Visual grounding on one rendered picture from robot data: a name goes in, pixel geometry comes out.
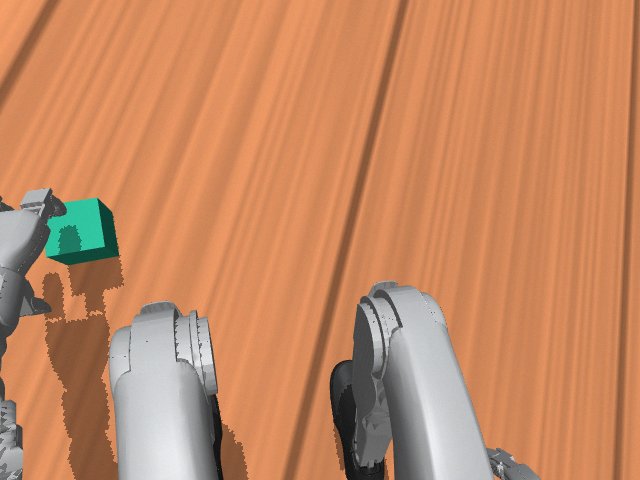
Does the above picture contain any right robot hand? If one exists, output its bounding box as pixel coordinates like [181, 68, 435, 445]
[486, 448, 541, 480]

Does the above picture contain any cube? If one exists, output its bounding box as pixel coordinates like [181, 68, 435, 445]
[45, 198, 119, 265]

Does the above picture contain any right robot foot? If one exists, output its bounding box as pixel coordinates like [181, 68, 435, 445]
[330, 360, 385, 480]

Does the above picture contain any left robot arm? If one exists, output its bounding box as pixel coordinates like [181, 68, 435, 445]
[0, 267, 26, 480]

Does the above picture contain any left robot hand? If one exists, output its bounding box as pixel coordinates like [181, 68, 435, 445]
[0, 188, 67, 317]

